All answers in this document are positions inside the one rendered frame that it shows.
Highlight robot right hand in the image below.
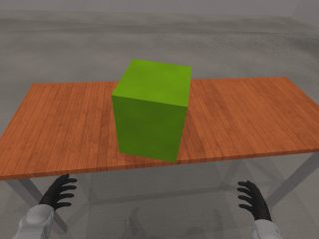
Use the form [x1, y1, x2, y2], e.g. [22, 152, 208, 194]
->
[237, 180, 272, 222]

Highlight left robot forearm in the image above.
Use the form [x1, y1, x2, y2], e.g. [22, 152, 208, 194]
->
[12, 204, 55, 239]

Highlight carton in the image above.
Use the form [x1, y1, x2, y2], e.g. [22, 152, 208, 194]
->
[111, 59, 192, 163]

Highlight table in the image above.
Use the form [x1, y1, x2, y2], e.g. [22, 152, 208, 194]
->
[0, 77, 319, 235]

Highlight robot left hand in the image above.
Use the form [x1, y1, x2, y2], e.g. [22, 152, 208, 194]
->
[39, 173, 78, 211]

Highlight right robot forearm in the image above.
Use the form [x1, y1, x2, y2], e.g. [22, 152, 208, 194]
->
[252, 219, 283, 239]

